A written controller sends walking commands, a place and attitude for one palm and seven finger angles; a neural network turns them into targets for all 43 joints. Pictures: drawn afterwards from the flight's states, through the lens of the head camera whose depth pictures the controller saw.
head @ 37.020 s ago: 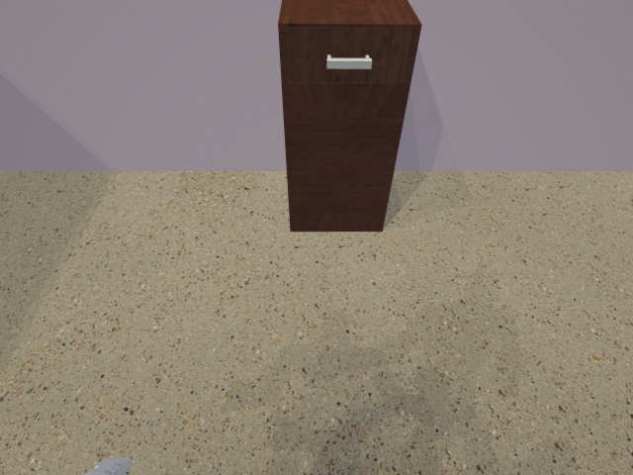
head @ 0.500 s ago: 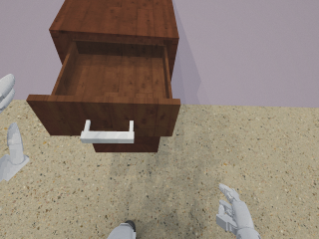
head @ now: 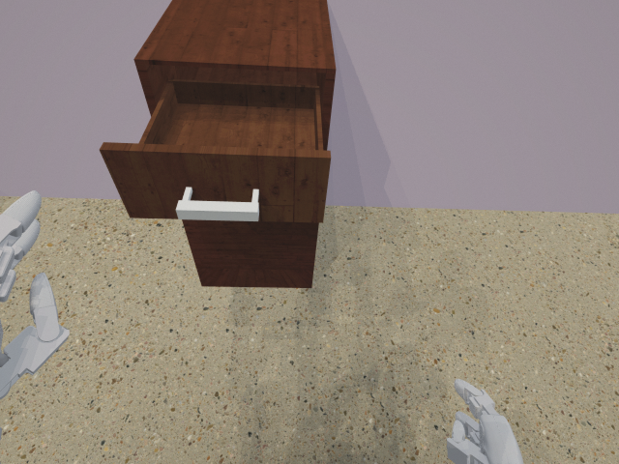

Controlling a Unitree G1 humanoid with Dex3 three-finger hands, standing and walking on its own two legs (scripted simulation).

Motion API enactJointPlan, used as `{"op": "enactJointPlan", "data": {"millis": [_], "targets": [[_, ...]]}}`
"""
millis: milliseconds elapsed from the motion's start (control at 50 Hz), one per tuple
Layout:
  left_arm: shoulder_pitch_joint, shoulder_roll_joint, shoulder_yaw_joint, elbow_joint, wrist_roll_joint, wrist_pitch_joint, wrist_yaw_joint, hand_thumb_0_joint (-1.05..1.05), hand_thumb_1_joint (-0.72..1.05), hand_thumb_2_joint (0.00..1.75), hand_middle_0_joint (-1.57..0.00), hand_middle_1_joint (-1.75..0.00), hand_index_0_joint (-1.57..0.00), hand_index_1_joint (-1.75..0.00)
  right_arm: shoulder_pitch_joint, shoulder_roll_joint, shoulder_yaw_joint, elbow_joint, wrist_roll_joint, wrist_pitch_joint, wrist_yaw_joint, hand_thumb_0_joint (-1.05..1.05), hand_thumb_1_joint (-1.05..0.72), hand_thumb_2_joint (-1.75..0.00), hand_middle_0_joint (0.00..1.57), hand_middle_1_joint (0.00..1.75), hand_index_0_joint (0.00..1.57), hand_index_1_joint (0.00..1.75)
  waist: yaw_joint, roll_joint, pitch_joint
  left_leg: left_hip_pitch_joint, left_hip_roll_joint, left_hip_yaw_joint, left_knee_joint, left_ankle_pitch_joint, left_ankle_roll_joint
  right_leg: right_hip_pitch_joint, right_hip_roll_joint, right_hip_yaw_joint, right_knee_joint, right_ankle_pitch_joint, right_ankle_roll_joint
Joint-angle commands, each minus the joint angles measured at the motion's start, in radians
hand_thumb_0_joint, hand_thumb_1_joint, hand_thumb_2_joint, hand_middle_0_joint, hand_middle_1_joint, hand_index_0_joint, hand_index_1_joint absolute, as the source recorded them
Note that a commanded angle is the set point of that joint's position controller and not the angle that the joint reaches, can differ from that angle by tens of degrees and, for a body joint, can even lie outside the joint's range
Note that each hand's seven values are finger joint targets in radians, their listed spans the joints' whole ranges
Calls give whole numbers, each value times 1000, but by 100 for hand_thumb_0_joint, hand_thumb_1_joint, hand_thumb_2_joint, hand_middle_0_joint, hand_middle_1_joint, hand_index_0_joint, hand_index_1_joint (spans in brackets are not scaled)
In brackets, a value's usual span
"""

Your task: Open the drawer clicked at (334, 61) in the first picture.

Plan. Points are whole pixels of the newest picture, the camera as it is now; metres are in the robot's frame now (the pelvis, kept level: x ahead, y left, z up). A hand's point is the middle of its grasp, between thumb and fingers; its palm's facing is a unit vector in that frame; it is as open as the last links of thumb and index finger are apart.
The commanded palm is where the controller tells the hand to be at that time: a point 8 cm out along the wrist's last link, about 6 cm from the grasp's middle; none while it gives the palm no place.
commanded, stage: stop stepping back and stand still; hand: left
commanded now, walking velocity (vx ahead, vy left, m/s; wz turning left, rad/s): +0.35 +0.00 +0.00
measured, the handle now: (220, 202) +0.52 +0.17 +0.01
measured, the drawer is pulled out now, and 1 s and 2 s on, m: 0.29 0.29 0.29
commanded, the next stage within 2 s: let the arm hang, fingers relaxed in 1.54 s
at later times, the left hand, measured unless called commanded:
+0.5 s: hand (70, 387) +0.15 +0.19 +0.19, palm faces +0.38 -0.76 -0.53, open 7.4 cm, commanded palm +0.09 +0.24 +0.20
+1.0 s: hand (63, 348) +0.18 +0.21 +0.19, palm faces +0.36 -0.77 -0.53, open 7.4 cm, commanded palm +0.11 +0.25 +0.20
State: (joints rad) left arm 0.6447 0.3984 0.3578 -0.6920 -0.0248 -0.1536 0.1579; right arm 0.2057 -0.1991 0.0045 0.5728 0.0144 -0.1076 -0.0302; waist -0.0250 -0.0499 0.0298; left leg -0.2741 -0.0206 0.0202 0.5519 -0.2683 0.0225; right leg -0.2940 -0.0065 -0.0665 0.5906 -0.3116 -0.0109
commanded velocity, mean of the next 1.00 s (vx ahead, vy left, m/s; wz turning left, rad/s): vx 0.07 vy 0.05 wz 0.00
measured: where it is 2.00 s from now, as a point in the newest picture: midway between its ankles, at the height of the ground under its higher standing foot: outside the picture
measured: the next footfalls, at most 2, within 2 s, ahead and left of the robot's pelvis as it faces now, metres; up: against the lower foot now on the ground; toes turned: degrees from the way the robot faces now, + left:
left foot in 0.80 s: +0.04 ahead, +0.10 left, +0.00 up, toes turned +3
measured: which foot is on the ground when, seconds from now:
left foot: down 0.00-0.46, up 0.48-0.78, down 0.80-1.00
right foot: down 0.00-1.00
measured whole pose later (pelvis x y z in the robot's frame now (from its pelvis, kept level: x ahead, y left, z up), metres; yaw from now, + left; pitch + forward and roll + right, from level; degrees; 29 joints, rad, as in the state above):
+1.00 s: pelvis -0.01 -0.03 +0.01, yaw +1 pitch +0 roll +0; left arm 0.64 0.43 0.40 -0.63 -0.04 -0.22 0.16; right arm 0.14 -0.22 -0.02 0.57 0.02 -0.09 -0.04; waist 0.00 0.02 0.08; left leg -0.23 0.03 0.03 0.46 -0.22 -0.01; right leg -0.19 0.05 -0.09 0.43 -0.23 -0.06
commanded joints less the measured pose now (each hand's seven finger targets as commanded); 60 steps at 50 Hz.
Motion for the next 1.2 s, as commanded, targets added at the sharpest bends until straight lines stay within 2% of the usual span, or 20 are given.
{"op": "enactJointPlan", "data": {"millis": [0,40,80,160,200,240,260,300,360,400,420,440,460,520,600,720,780,880,1040,1180], "targets": [[9,186,190,-201,-7,-100,28,0,90,90,-20,-30,-20,-30,-93,-137,-50,-127,12,-38,-3,0,-90,-90,20,30,20,30,17,133,-88,-220,116,-116,-117,-271,62,204,-31,61,-140,-88,-13],[-20,176,193,-104,-11,-96,19,0,90,90,-20,-30,-20,-30,-95,-132,-57,-134,11,-13,-14,0,-90,-90,20,30,20,30,8,-2,-10,-254,19,-33,120,-327,24,7,-138,293,-284,-423,-104],[-74,154,160,-14,-25,-89,7,0,90,90,-20,-30,-20,-30,-76,-125,-58,-110,13,3,-13,0,-90,-90,20,30,20,30,-6,-153,8,-214,12,-4,473,-199,6,-143,-318,502,-419,-482,-184],[-166,140,110,11,-9,-84,-1,0,90,90,-20,-30,-20,-30,-89,-110,-42,-106,5,6,-22,0,-90,-90,20,30,20,30,-19,-92,-23,23,82,-19,175,-137,28,-296,-241,248,-305,-433,-117],[-148,113,73,-32,-3,-91,6,0,90,90,-20,-30,-20,-30,-67,-115,-31,-101,0,-11,-36,0,-90,-90,20,30,20,30,-21,78,-9,72,45,-11,-122,-205,38,-251,-124,143,-133,-382,-73],[-180,134,92,-173,15,-113,23,0,90,90,-20,-30,-20,-30,-63,-134,-33,-120,-11,-44,-30,0,-90,-90,20,30,20,30,-8,402,-11,11,321,-459,-378,-501,162,-279,44,1,331,-215,7],[-193,193,133,-226,20,-121,32,0,90,90,-20,-30,-20,-30,-74,-112,-37,-136,-13,-60,-29,0,-90,-90,20,30,20,30,-7,304,-42,-30,371,-503,-376,-387,220,-264,23,43,482,-182,13],[-117,195,143,-238,19,-110,23,0,90,90,-20,-30,-20,-30,-63,-107,-41,-108,-10,-81,-12,0,-90,-90,20,30,20,30,2,212,-35,-67,324,-423,-351,-334,209,-262,-22,89,490,-139,13],[-27,196,169,-249,2,-101,35,0,90,90,-20,-30,-20,-30,-78,-116,-35,-94,-7,-96,-15,0,-90,-90,20,30,20,30,32,271,-56,-102,232,-167,-266,-131,129,-42,-4,-5,164,-104,26],[-9,176,169,-176,3,-103,35,0,90,90,-20,-30,-20,-30,-71,-119,-31,-83,-11,-85,-17,0,-90,-90,20,30,20,30,35,242,-68,-172,177,-117,-140,-124,85,154,24,-39,-78,-45,21],[-25,182,177,-136,7,-107,32,0,90,90,-20,-30,-20,-30,-71,-112,-36,-81,-12,-77,-17,0,-90,-90,20,30,20,30,31,123,-62,-220,124,-63,-4,-125,52,213,-22,56,-193,-22,-1],[-23,193,184,-94,7,-108,26,0,90,90,-20,-30,-20,-30,-64,-110,-49,-83,-8,-63,-16,0,-90,-90,20,30,20,30,19,-90,-64,-313,34,-1,236,-174,11,228,-185,355,-309,-65,-81],[-45,185,183,-60,-10,-103,23,0,90,90,-20,-30,-20,-30,-72,-117,-55,-93,-4,-54,-16,0,-90,-90,20,30,20,30,12,-171,-48,-372,11,-13,422,-193,-6,199,-344,560,-377,37,-137],[-31,141,170,24,-21,-129,7,0,90,90,-20,-30,-20,-30,-33,-123,-71,-58,-4,-34,-6,0,-90,-90,20,30,20,30,-15,-19,-77,-307,58,-82,506,-48,-24,126,-296,397,-345,115,-75],[-18,134,149,21,-16,-156,5,0,90,90,-20,-30,-20,-30,-81,-105,-59,-89,1,-19,-18,0,-90,-90,20,30,20,30,2,-83,-71,-205,59,-13,241,-28,-19,152,-241,212,-314,278,-71],[-10,155,128,-120,-15,-151,28,0,90,90,-20,-30,-20,-30,-81,-115,-58,-115,-7,-43,-20,0,-90,-90,20,30,20,30,28,-7,-59,36,41,7,-120,76,16,129,-200,198,-307,195,-11],[-21,187,144,-199,-16,-152,33,0,90,90,-20,-30,-20,-30,-85,-146,-72,-132,-7,-43,-20,0,-90,-90,20,30,20,30,38,130,-96,106,122,-72,-145,282,31,133,-110,143,-211,270,30],[17,179,170,-128,-20,-121,27,0,90,90,-20,-30,-20,-30,-74,-124,-67,-129,6,-25,-18,0,-90,-90,20,30,20,30,18,105,-154,109,93,-28,-83,367,1,205,-86,127,-203,503,21],[26,149,138,-89,-33,-84,16,0,90,90,-20,-30,-20,-30,-99,-127,-55,-135,6,-12,-18,0,-90,-90,20,30,20,30,18,47,-117,84,100,-59,-159,290,1,180,-46,96,-252,326,17],[-14,162,127,-153,-30,-82,20,0,90,90,-20,-30,-20,-30,-97,-122,-40,-133,-8,-19,-26,0,-90,-90,20,30,20,30,19,126,-98,48,95,-69,-214,187,-5,176,-25,80,-270,220,15]]}}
